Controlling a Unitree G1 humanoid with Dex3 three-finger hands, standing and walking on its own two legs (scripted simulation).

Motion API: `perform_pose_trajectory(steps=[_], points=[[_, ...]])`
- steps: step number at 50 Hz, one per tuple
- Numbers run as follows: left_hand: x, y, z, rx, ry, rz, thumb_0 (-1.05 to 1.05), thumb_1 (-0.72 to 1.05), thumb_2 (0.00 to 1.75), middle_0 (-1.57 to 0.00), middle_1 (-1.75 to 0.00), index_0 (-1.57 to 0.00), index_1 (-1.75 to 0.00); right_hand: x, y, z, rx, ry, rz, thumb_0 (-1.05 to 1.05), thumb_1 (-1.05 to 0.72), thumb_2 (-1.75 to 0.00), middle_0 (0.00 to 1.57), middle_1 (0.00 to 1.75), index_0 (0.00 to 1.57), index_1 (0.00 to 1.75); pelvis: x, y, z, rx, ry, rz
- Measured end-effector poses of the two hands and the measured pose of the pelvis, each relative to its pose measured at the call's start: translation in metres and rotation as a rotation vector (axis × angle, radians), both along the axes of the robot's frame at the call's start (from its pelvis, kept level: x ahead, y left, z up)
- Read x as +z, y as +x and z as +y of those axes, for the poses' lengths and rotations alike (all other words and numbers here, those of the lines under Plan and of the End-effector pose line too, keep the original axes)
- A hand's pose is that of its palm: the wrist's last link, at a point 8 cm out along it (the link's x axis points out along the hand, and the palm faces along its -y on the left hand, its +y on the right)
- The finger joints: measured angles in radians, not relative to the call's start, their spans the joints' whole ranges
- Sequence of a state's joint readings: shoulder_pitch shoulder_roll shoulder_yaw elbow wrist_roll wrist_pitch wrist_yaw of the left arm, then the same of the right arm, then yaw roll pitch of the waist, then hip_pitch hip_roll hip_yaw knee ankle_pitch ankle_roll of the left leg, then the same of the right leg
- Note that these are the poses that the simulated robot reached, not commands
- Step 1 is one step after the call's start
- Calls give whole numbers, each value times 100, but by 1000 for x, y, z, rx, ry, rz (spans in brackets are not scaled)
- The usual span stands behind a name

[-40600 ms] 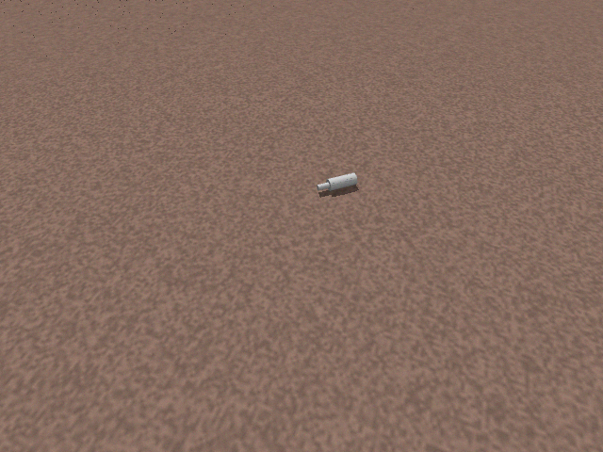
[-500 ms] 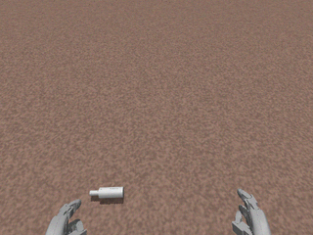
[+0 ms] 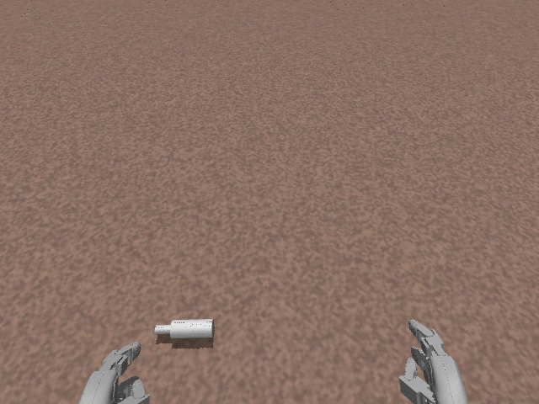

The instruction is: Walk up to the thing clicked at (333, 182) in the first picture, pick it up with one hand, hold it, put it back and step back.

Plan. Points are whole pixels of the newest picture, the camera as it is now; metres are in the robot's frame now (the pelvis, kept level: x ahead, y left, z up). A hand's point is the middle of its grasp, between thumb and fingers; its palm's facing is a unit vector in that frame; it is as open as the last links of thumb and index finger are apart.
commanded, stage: home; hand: left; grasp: from above
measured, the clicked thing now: (184, 328) +0.49 +0.28 -0.68
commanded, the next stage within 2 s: stand in 0.82 s
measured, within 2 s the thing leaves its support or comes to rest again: neither
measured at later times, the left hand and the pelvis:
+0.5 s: hand (147, 397) +0.17 +0.18 -0.05, palm faces +0.04 -0.98 -0.19, open 7.4 cm; pelvis +0.01 +0.00 +0.00, yaw +0 degrees
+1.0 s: hand (142, 401) +0.17 +0.19 -0.07, palm faces +0.01 -0.96 -0.29, open 7.4 cm; pelvis +0.00 +0.00 +0.01, yaw +0 degrees
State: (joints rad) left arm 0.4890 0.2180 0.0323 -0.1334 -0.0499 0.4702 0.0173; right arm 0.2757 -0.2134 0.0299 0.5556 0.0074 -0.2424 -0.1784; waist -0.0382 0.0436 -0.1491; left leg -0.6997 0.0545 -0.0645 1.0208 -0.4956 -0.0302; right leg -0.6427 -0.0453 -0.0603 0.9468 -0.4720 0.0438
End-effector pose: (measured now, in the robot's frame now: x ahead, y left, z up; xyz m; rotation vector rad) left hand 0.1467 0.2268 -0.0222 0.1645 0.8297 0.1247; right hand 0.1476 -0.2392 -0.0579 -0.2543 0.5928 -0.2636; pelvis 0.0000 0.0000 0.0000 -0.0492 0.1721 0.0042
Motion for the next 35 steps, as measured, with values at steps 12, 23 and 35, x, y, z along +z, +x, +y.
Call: perform_pose_trajectory(steps=[12, 23, 35], points=[[-1, 4, -1, -4, 1, -1, 1, 91, 90, -20, -30, -20, -29, 0, 3, -2, -10, -5, 4, 1, -90, -90, 21, 30, 21, 30, 0, 4, 0, -2, 1, 3], [0, 7, 0, -5, 2, 3, 1, 91, 90, -20, -30, -20, -29, -2, 3, -3, -14, -1, 12, 1, -90, -90, 21, 30, 21, 30, 0, 6, 0, -3, 1, 6], [-1, 7, -1, -5, 2, -2, 1, 91, 90, -20, -30, -20, -29, -1, 4, -4, -14, -2, 14, 1, -90, -90, 21, 30, 21, 30, -1, 6, -1, -2, 1, 6]])
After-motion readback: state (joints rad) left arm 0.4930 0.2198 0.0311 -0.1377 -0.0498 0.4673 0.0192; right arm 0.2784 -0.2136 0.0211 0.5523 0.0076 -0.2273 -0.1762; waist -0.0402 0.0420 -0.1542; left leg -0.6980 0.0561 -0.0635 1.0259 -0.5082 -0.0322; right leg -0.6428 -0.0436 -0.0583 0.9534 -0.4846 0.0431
